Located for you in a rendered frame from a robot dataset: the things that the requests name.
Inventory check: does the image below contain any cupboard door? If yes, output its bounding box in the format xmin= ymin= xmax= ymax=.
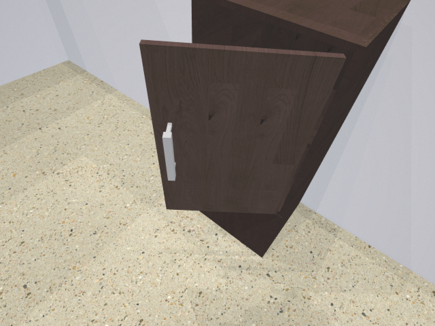
xmin=139 ymin=39 xmax=346 ymax=214

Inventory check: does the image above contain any handle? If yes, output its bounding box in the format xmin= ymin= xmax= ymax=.
xmin=162 ymin=123 xmax=176 ymax=181

